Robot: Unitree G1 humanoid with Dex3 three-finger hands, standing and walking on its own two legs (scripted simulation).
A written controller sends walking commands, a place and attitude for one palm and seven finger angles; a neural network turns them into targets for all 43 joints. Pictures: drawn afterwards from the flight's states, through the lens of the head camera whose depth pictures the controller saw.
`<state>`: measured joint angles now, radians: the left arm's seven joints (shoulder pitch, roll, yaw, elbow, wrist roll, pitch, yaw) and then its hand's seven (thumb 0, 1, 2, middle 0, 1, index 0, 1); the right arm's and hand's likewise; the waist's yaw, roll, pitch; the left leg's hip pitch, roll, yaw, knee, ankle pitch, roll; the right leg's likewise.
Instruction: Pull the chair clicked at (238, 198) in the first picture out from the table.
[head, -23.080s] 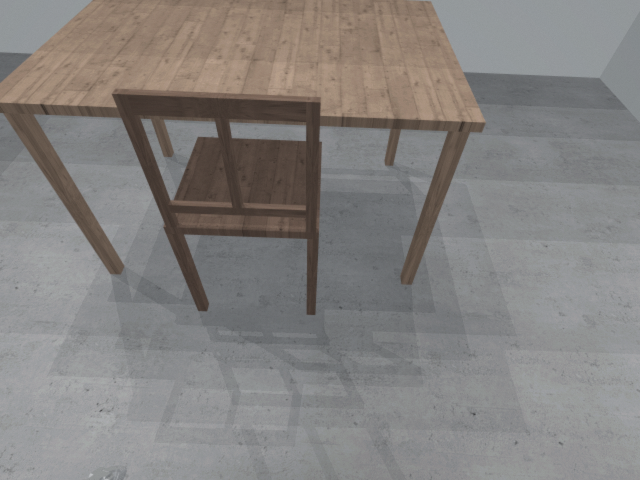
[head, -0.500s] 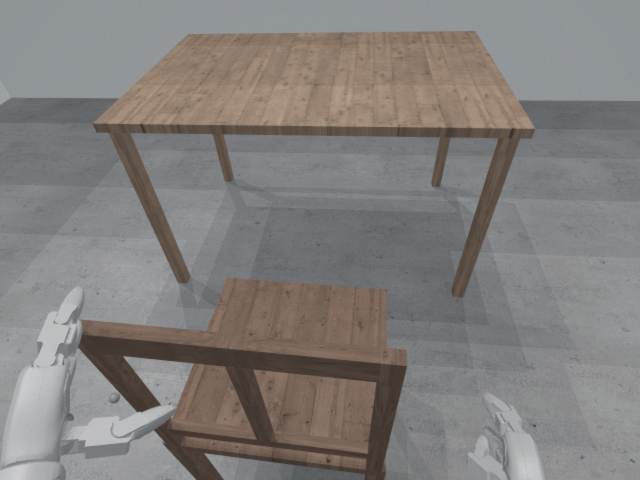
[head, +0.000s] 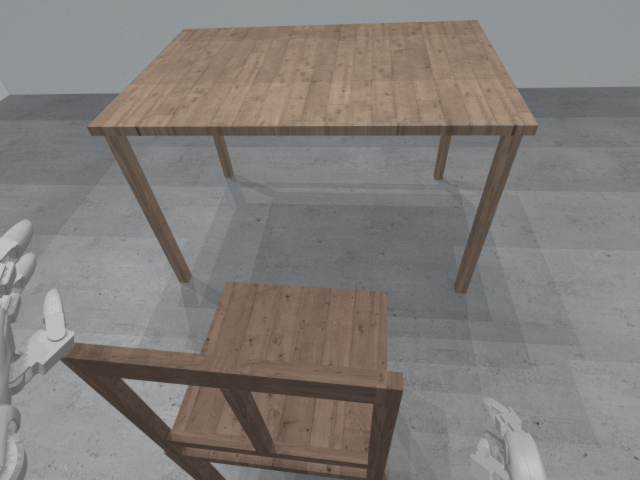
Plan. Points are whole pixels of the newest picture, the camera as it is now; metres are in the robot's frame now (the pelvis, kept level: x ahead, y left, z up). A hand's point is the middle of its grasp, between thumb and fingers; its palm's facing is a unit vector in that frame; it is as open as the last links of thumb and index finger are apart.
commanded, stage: draw the hand back to the body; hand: left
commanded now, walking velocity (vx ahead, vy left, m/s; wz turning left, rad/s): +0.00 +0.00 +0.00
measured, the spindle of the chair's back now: (250, 419) +0.22 +0.15 -0.11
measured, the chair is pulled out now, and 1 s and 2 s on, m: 0.60 0.60 0.60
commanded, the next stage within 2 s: step back with the hand held close in 0.22 s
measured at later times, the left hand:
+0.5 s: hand (62, 338) +0.19 +0.27 +0.16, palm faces +0.44 -0.77 -0.47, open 7.4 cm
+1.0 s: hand (11, 416) +0.12 +0.28 +0.15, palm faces +0.43 -0.76 -0.49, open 7.4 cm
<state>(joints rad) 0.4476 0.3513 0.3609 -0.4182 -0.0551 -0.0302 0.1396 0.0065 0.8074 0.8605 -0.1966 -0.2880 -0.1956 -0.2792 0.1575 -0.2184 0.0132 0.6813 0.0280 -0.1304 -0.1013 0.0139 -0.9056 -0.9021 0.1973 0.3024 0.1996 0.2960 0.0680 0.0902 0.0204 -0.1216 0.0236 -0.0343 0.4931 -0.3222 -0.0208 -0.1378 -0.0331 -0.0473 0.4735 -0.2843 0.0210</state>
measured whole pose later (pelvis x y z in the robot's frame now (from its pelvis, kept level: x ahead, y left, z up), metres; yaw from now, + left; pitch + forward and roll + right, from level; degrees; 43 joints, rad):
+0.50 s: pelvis -0.01 +0.01 +0.00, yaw -1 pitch -2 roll -1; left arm 0.47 0.35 0.39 -0.42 -0.05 -0.07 0.13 0.01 0.89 0.90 -0.21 -0.31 -0.21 -0.30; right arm 0.13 -0.23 0.01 0.61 0.02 -0.06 -0.10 0.01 -0.91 -0.90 0.20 0.30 0.20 0.30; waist 0.04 0.08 0.05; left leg -0.15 0.02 -0.01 0.47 -0.29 -0.01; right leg -0.17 -0.03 -0.02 0.43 -0.23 0.03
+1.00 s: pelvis -0.08 +0.02 -0.01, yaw -1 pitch +0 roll -1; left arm 0.55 0.39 0.40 -0.49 -0.04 -0.12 0.18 0.01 0.89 0.90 -0.21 -0.31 -0.21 -0.30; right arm 0.21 -0.22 -0.01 0.60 0.03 -0.04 -0.12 0.01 -0.91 -0.90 0.20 0.30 0.20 0.30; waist 0.01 0.03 0.03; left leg -0.36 0.01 -0.02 0.59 -0.24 0.00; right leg -0.35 -0.04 -0.03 0.51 -0.18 0.04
